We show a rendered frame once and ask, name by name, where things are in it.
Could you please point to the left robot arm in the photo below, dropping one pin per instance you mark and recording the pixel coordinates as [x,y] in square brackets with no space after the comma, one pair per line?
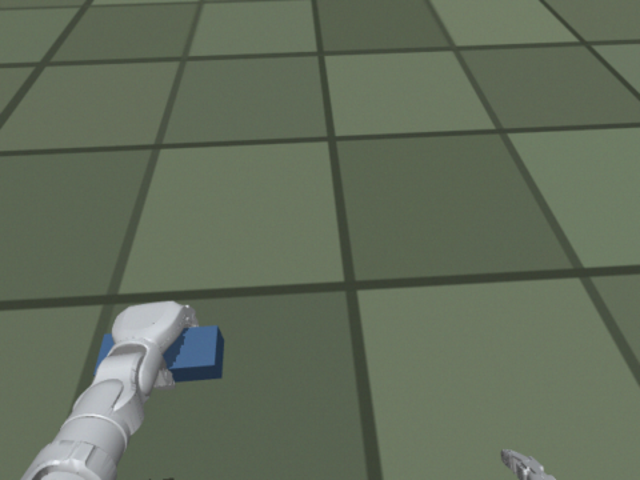
[96,434]

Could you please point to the carton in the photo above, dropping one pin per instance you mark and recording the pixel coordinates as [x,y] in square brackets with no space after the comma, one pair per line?
[197,354]

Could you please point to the right robot hand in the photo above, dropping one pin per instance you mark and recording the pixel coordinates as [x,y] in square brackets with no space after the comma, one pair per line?
[526,468]

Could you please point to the left robot hand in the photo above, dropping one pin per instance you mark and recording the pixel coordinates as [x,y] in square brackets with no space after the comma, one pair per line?
[161,323]

